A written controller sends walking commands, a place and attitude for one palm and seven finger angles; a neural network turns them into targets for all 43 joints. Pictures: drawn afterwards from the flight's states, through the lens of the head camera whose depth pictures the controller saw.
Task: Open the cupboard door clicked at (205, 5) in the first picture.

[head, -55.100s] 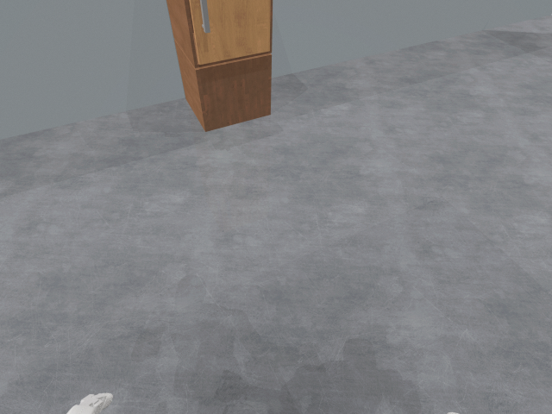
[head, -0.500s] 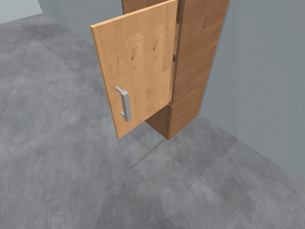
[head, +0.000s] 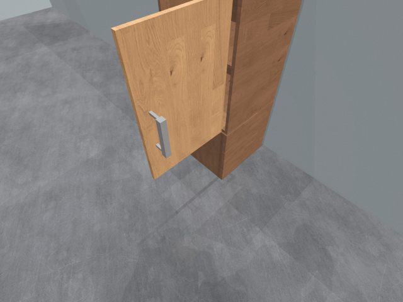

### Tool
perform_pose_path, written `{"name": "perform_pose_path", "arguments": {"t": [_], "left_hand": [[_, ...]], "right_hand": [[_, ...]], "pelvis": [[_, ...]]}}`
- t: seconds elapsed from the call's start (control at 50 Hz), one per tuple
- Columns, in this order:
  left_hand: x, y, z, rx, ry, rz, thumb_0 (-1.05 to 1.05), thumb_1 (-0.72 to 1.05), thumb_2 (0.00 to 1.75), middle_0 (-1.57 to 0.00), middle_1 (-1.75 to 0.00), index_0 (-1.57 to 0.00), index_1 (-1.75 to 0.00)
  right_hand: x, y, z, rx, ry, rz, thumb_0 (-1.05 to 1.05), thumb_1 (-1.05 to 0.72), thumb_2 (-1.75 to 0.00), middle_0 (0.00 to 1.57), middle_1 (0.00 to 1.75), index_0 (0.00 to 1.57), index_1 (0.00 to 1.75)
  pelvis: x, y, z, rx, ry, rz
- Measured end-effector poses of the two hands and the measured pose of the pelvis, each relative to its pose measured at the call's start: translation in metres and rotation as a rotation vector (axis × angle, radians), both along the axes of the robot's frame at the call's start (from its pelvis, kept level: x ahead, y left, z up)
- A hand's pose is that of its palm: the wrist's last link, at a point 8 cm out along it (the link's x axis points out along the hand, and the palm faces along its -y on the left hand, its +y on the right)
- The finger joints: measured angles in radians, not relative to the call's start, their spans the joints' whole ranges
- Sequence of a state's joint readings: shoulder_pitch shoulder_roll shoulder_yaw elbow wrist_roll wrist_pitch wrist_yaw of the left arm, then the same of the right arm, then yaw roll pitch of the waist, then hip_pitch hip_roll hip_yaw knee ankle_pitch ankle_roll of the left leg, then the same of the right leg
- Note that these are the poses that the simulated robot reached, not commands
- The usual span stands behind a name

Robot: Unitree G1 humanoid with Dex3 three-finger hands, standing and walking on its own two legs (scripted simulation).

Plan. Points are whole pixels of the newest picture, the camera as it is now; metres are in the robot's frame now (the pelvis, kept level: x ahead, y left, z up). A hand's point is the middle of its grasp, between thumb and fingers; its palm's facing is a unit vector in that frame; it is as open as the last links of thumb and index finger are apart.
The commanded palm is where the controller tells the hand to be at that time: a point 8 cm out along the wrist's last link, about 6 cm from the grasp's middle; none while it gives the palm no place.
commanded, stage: look to check the result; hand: left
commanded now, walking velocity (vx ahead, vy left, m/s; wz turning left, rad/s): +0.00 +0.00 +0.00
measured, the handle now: (159, 135) +0.61 +0.17 -0.10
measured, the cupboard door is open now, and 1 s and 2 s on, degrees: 89 89 89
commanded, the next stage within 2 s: stand and wait in 0.22 s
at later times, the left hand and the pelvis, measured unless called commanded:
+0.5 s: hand out of the picture +0.06 +0.20 -0.17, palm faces -0.01 -0.96 -0.28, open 7.4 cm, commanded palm none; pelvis +0.01 -0.02 +0.00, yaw +0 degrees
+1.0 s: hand out of the picture +0.06 +0.18 -0.17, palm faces -0.01 -0.96 -0.29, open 7.4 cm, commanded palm none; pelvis +0.02 -0.03 +0.00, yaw +0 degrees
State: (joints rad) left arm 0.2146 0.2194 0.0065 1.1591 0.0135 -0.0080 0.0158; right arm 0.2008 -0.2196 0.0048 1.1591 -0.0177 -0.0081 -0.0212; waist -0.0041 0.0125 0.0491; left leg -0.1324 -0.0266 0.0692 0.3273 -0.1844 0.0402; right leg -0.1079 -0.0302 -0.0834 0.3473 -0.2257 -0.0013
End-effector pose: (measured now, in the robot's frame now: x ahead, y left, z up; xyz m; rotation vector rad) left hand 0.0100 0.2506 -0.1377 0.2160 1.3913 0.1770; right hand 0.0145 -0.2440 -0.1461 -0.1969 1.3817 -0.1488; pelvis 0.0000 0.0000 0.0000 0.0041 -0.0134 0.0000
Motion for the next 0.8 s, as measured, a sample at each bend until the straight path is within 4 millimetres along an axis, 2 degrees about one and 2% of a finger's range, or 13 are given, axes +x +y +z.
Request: {"name": "perform_pose_path", "arguments": {"t": [0.38,0.54,0.8], "left_hand": [[0.038,-0.005,0.006,0.021,-0.075,-0.022,0.0,0.9,0.9,-0.2,-0.3,-0.2,-0.3],[0.047,-0.008,0.007,0.029,-0.086,-0.031,0.0,0.9,0.9,-0.2,-0.3,-0.2,-0.3],[0.048,-0.014,0.009,0.04,-0.078,-0.029,0.01,0.9,0.9,-0.2,-0.3,-0.2,-0.3]], "right_hand": [[0.038,-0.026,0.005,-0.029,-0.067,0.019,0.01,-0.91,-0.9,0.2,0.3,0.2,0.3],[0.042,-0.036,0.007,-0.037,-0.065,0.022,0.01,-0.91,-0.9,0.2,0.3,0.2,0.3],[0.041,-0.045,0.005,-0.036,-0.048,0.02,0.01,-0.91,-0.9,0.2,0.3,0.2,0.3]], "pelvis": [[0.011,-0.013,0.001,0.004,0.002,0.002],[0.014,-0.019,0.001,0.004,0.005,0.001],[0.019,-0.028,0.001,0.006,0.006,0.001]]}}
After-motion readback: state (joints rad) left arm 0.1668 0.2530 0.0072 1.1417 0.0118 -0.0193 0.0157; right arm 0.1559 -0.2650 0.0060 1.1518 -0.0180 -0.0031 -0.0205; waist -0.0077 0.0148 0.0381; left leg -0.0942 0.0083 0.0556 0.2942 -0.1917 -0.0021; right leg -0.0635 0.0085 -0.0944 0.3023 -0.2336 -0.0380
